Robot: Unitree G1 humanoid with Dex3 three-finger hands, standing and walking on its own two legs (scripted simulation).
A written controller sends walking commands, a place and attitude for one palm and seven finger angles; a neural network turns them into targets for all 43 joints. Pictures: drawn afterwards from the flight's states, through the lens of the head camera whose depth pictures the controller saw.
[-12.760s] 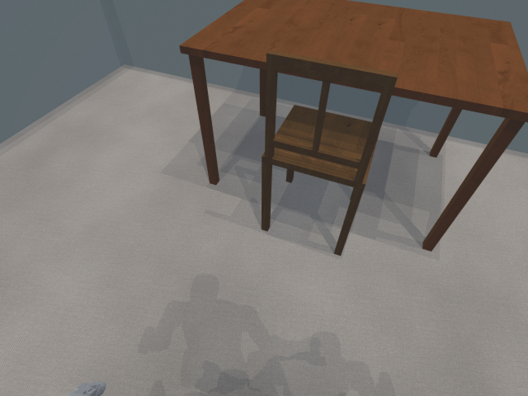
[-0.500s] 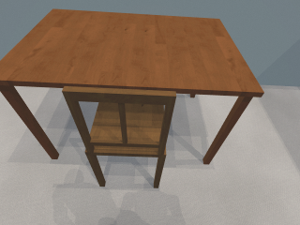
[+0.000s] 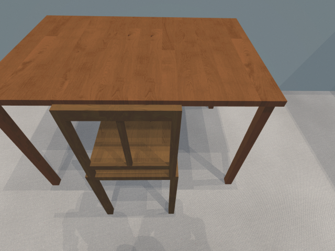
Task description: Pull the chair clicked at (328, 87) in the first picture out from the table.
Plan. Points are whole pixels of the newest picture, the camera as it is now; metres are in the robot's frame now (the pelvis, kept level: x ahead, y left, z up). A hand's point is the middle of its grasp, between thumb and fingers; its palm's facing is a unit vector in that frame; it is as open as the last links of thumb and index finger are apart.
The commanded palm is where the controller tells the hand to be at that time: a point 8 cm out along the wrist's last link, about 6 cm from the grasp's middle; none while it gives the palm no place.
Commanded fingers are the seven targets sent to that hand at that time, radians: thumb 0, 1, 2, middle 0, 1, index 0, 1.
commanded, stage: come to a stop and stand still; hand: left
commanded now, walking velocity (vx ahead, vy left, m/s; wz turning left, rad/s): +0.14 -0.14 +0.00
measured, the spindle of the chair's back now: (125, 144) +0.46 +0.17 -0.09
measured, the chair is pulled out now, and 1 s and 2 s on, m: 0.00 0.00 0.00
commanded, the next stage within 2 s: look again from close up in 0.98 s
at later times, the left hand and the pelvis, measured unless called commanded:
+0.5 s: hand out of the picture +0.03 +0.16 -0.17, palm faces +0.06 -0.97 -0.22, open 7.3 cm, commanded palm none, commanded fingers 0.00 0.90 0.90 -0.20 -0.30 -0.20 -0.30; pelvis +0.03 -0.02 +0.00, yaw +0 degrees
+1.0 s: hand out of the picture +0.05 +0.18 -0.17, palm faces +0.01 -0.98 -0.21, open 7.3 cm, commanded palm none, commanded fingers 0.00 0.90 0.90 -0.20 -0.30 -0.20 -0.30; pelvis +0.01 +0.00 +0.00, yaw +1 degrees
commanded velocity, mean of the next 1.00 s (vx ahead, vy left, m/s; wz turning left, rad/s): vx -0.05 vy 0.00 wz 0.00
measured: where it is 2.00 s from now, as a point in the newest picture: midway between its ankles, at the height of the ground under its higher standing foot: outside the picture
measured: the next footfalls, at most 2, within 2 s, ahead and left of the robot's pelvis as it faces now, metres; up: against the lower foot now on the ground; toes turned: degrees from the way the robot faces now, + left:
left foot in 0.20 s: +0.08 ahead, +0.09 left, +0.00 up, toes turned +5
